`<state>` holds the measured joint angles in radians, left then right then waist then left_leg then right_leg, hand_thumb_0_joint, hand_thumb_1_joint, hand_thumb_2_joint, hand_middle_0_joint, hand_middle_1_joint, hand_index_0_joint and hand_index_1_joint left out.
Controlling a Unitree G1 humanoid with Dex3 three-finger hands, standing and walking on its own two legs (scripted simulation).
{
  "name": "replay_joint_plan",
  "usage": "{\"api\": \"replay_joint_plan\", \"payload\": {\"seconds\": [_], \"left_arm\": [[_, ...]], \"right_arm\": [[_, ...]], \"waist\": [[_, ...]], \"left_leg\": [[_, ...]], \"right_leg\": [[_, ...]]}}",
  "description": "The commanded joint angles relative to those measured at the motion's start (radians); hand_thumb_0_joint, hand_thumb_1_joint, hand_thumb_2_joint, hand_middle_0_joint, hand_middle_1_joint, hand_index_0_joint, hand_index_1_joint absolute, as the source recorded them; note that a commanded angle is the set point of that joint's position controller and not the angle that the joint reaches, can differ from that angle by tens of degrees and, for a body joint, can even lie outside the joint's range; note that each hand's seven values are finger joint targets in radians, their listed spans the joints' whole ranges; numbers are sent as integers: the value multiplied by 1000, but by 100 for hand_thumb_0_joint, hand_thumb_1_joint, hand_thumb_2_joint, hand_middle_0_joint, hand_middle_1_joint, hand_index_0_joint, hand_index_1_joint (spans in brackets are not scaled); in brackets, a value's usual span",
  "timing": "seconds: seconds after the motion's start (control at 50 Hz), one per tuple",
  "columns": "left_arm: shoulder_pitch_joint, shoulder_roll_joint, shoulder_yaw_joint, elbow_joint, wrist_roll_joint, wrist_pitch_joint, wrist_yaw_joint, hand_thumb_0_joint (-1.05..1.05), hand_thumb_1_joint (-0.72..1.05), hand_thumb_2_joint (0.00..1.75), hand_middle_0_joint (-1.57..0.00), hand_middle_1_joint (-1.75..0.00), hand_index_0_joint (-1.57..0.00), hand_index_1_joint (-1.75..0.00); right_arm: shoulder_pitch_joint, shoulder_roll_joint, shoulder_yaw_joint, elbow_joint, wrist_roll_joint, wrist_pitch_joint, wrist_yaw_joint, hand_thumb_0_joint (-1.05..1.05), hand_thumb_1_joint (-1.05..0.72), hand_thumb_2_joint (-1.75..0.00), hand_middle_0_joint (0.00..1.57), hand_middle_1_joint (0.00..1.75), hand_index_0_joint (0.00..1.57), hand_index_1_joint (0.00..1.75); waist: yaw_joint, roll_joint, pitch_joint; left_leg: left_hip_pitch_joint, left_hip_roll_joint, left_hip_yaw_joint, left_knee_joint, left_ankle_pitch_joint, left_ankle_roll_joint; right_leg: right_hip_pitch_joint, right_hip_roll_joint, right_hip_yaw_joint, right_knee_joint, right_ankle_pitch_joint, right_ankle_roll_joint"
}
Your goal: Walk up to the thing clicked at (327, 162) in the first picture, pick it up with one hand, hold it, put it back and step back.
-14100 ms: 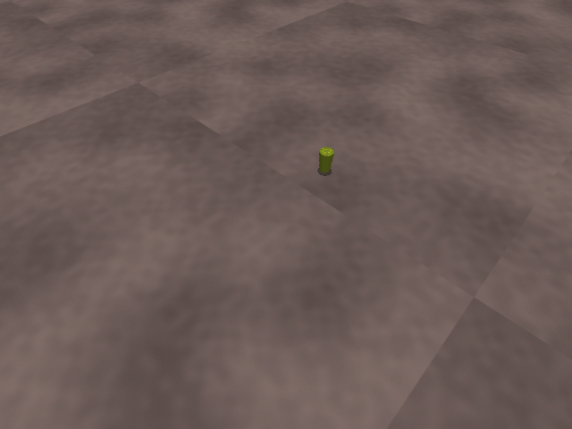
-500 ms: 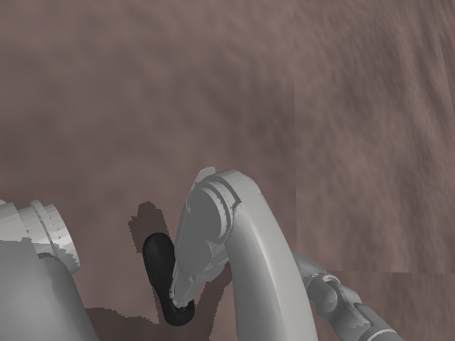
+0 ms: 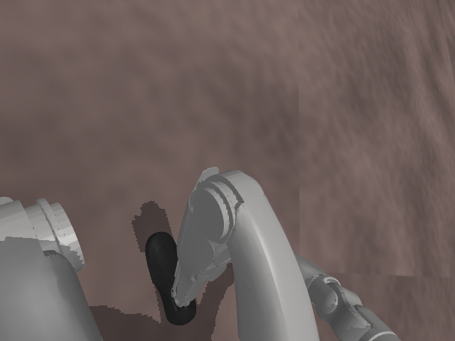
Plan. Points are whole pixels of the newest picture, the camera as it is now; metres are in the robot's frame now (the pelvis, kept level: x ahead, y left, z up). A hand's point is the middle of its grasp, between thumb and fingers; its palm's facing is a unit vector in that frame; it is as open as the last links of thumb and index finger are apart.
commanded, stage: settle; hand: left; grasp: from the side
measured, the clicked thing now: out of the picture +0.47 +0.32 -0.22
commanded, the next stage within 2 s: lift in 1.96 s
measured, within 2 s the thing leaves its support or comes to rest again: neither
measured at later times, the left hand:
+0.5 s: hand out of the picture +0.44 +0.35 -0.05, palm faces +0.38 -0.92 -0.05, open 6.7 cm
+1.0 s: hand out of the picture +0.44 +0.36 +0.01, palm faces +0.37 -0.93 -0.05, open 6.8 cm
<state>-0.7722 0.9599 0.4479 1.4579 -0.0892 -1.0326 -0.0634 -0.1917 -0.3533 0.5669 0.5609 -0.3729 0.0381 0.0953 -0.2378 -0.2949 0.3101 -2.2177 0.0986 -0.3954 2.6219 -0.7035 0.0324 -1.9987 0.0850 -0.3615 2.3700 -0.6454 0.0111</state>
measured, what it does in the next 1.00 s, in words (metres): stands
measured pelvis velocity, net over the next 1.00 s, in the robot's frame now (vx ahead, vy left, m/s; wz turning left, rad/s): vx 0.02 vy -0.02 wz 0.14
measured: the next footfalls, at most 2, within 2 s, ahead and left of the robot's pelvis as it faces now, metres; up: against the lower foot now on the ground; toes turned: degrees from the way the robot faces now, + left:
none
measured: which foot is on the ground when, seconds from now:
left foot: down 0.00-1.00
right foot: down 0.00-1.00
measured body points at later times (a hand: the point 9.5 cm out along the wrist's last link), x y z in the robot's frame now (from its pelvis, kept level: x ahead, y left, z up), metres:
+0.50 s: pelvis +0.01 -0.01 +0.01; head +0.20 +0.15 +0.38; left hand +0.42 +0.40 -0.05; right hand +0.16 -0.25 -0.06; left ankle +0.09 +0.12 -0.26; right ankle +0.13 -0.10 -0.26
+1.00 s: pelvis +0.02 -0.02 +0.04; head +0.24 +0.10 +0.42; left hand +0.42 +0.40 +0.01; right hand +0.20 -0.26 -0.06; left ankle +0.09 +0.12 -0.26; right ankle +0.13 -0.10 -0.26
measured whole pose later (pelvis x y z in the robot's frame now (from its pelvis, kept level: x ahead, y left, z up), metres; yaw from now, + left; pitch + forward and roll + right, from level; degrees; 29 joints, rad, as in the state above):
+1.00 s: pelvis +0.02 -0.02 +0.04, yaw +8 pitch +30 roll -9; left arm -0.72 0.65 0.49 0.96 -0.17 -0.57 -0.26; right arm 0.05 -0.32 0.17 0.62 -0.11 0.06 0.05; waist -0.16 -0.04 0.00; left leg -2.25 0.10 -0.16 2.40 -0.70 0.02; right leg -2.13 0.02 -0.19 2.31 -0.71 -0.04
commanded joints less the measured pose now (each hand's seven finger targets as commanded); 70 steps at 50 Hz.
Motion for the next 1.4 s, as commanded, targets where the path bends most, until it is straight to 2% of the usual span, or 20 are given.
{"api": "replay_joint_plan", "payload": {"seconds": [0.0,0.16,0.26,0.3,0.4,0.46,0.54,0.58,0.66,0.7,0.8,0.86,0.94,0.98,1.06,1.1,1.18,1.24,1.3,1.38], "left_arm": [[-283,144,8,-221,-2,-37,-9,0,45,132,-131,-139,-131,-140],[-239,84,6,-372,-20,75,-43,0,35,135,-138,-147,-139,-148],[-233,103,63,-501,-37,153,-37,0,29,134,-138,-147,-138,-148],[-220,48,40,-502,-37,183,-43,0,30,135,-139,-149,-140,-150],[-221,10,17,-590,-23,253,-61,0,28,133,-138,-147,-138,-148],[-195,-36,16,-564,-39,291,-70,0,31,133,-137,-147,-138,-148],[-213,-1,54,-628,-48,320,-90,0,33,134,-137,-148,-138,-149],[-164,-81,12,-571,-55,337,-109,0,34,134,-138,-148,-139,-149],[-218,13,76,-693,-65,343,-131,0,34,136,-140,-150,-141,-151],[-202,-36,57,-698,-80,355,-146,0,34,136,-140,-150,-141,-151],[-227,-21,79,-705,-97,373,-177,0,27,135,-140,-149,-140,-151],[-228,-64,76,-688,-109,384,-192,0,25,133,-139,-148,-139,-150],[-198,-61,87,-674,-101,403,-205,0,20,132,-139,-148,-139,-150],[-262,-36,109,-752,-105,401,-206,0,18,132,-139,-147,-139,-149],[-213,-96,89,-690,-95,425,-203,0,17,134,-140,-149,-140,-151],[-242,-80,100,-714,-84,427,-201,0,18,134,-140,-148,-140,-150],[-278,-124,65,-767,-75,434,-202,0,15,132,-142,-148,-141,-150],[-233,-120,75,-684,-61,450,-197,0,12,133,-141,-149,-141,-151],[-279,-131,66,-727,-62,445,-191,0,14,133,-140,-148,-140,-150],[-265,-105,92,-721,-63,441,-185,0,18,133,-140,-149,-141,-151]], "right_arm": [[67,-356,-141,0,11,15,-14,0,-89,-90,20,30,20,30],[134,-338,-210,-15,63,29,-12,0,-89,-90,20,30,20,30],[192,-313,-261,-31,105,35,-12,0,-89,-89,20,30,20,30],[215,-305,-284,-26,120,37,-12,0,-88,-89,20,30,20,30],[272,-279,-339,-19,157,37,-15,0,-88,-89,20,30,20,30],[295,-267,-362,-12,183,34,-17,0,-88,-89,20,30,20,30],[328,-258,-394,-11,206,36,-25,0,-87,-89,20,30,20,30],[316,-252,-403,-21,216,31,-26,0,-87,-89,20,30,20,30],[352,-242,-430,-9,232,28,-38,0,-88,-89,20,30,20,30],[364,-226,-434,-7,237,26,-40,0,-88,-89,20,30,20,30],[385,-213,-457,15,251,17,-52,0,-89,-90,20,30,20,30],[401,-207,-465,25,256,10,-52,0,-89,-90,20,30,20,30],[402,-197,-478,29,261,10,-56,0,-89,-90,20,30,20,30],[415,-199,-488,34,265,11,-57,0,-90,-90,20,30,20,30],[419,-190,-496,36,270,11,-56,0,-89,-90,20,30,20,30],[431,-191,-503,50,268,13,-57,0,-89,-90,20,30,20,30],[429,-181,-515,37,268,12,-57,0,-90,-90,20,30,20,30],[438,-178,-522,46,274,11,-58,0,-90,-90,20,30,20,30],[432,-178,-523,37,276,10,-62,0,-89,-90,20,30,20,30],[434,-174,-527,34,282,3,-64,0,-89,-89,20,30,20,30]], "waist": [[-149,676,-583],[-89,682,-666],[-33,663,-749],[-38,659,-745],[-16,643,-771],[-8,588,-765],[26,598,-831],[22,577,-817],[62,622,-918],[54,598,-939],[64,554,-958],[63,527,-977],[88,511,-1015],[97,540,-1054],[93,535,-1034],[92,549,-1038],[96,549,-1060],[92,514,-1025],[85,520,-994],[103,502,-1005]], "left_leg": [[484,46,59,-328,167,-56],[468,33,98,-358,171,-52],[422,23,129,-379,127,-39],[412,20,135,-389,113,-38],[378,9,163,-413,65,-27],[343,0,176,-419,52,-19],[375,-6,190,-442,43,-18],[371,-8,192,-460,31,-18],[426,-10,219,-468,91,-20],[419,-12,231,-459,125,-14],[390,-12,254,-444,140,0],[399,-16,258,-456,166,-1],[414,-14,268,-465,199,1],[460,-17,269,-476,224,-2],[478,-19,266,-494,248,-4],[498,-18,270,-495,272,-5],[508,-22,281,-504,256,-3],[475,-24,285,-517,211,0],[451,-28,282,-539,149,-1],[446,-32,286,-557,109,0]], "right_leg": [[178,53,4,-173,213,-25],[167,44,27,-174,211,-31],[174,38,53,-183,171,-37],[149,34,58,-183,162,-39],[110,26,83,-204,119,-47],[101,21,95,-218,103,-47],[98,14,110,-231,82,-50],[75,8,114,-230,65,-52],[116,3,142,-242,101,-55],[155,1,155,-256,133,-51],[197,-4,192,-290,154,-43],[209,-8,191,-296,167,-43],[242,-10,206,-303,187,-40],[227,-12,204,-301,198,-45],[202,-15,200,-301,204,-49],[202,-16,201,-304,224,-49],[205,-17,205,-319,211,-51],[196,-18,209,-331,169,-49],[180,-20,202,-341,120,-52],[181,-20,205,-350,79,-52]]}}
